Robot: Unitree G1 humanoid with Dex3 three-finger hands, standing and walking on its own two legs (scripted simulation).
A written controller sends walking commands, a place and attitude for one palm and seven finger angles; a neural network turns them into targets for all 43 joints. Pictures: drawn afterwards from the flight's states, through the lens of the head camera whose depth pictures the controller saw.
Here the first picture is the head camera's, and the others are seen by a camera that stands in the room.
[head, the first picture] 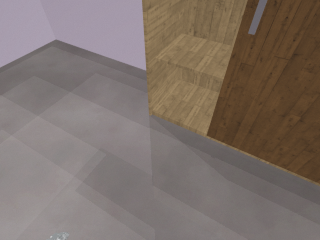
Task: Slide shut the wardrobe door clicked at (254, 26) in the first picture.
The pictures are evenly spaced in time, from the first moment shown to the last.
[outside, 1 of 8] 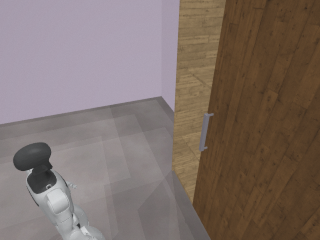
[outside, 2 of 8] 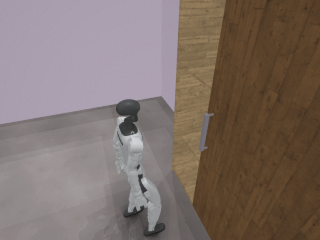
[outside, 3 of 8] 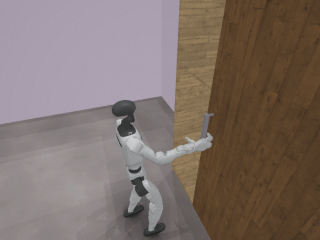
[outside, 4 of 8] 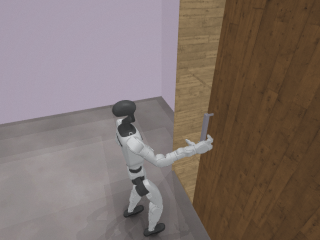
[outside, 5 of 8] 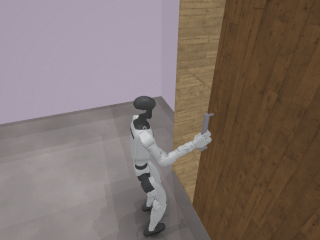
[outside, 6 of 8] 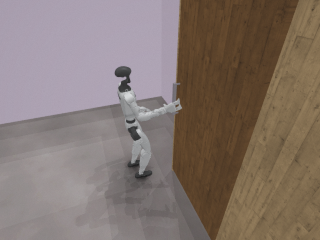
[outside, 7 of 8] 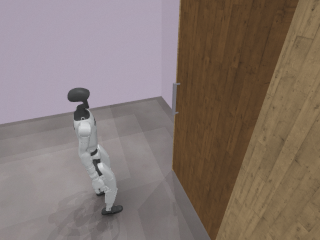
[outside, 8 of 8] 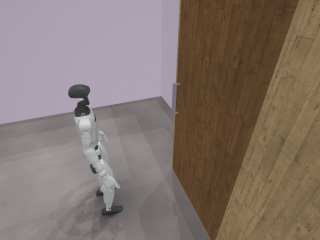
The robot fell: no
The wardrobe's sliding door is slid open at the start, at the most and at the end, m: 0.50 0.50 0.00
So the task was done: yes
